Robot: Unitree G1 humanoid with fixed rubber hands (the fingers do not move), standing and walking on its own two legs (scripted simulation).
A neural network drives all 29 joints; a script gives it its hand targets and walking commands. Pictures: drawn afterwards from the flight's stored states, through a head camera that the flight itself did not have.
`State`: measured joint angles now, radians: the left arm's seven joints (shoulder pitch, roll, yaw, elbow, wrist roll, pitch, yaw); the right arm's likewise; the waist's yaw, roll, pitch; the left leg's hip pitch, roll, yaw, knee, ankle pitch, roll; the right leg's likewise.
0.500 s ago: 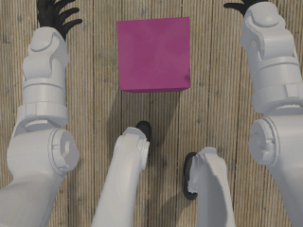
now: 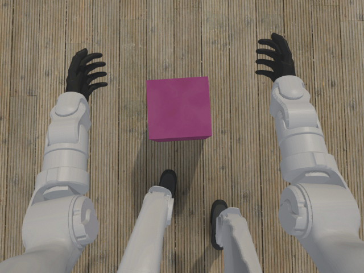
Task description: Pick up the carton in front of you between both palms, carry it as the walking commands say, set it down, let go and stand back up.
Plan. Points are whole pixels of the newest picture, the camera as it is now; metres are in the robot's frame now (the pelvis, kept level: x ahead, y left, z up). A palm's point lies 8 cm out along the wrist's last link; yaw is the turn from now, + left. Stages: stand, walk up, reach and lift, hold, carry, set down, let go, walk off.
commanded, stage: let go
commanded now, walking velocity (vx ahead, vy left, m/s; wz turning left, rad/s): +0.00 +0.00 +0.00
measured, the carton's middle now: (179, 113) +0.48 +0.12 -0.53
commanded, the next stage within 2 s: stand in 1.26 s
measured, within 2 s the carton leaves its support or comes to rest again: neither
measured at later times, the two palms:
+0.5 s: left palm (29, 192) +0.25 +0.28 +0.01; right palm (339, 172) +0.36 -0.15 +0.00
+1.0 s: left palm (58, 214) +0.24 +0.21 +0.05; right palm out of the picture +0.26 -0.26 +0.05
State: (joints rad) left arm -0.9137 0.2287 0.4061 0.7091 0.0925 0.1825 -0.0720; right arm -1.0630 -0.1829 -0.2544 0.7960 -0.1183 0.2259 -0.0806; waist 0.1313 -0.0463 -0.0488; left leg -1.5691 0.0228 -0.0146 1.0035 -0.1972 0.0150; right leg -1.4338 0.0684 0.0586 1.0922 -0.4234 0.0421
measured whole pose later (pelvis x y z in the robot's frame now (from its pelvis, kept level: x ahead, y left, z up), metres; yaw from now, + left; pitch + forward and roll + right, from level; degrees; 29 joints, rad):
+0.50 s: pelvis +0.05 +0.01 +0.09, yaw +4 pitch +17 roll -1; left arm 0.00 0.22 0.07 0.42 -0.01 0.04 -0.09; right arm -0.18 -0.12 -0.16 0.59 -0.08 0.03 -0.03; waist 0.10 -0.01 0.02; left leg -0.74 -0.03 -0.01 0.62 -0.18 0.03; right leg -0.59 0.00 0.06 0.65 -0.37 0.04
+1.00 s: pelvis +0.09 -0.03 +0.12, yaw +4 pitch -2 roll +2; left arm 0.22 0.22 0.05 0.42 0.01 0.10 -0.07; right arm 0.23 -0.21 -0.03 0.43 0.01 0.08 0.05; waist 0.00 -0.05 0.08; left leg -0.19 0.00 -0.01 0.40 -0.18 -0.03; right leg -0.05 0.02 0.06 0.45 -0.36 -0.03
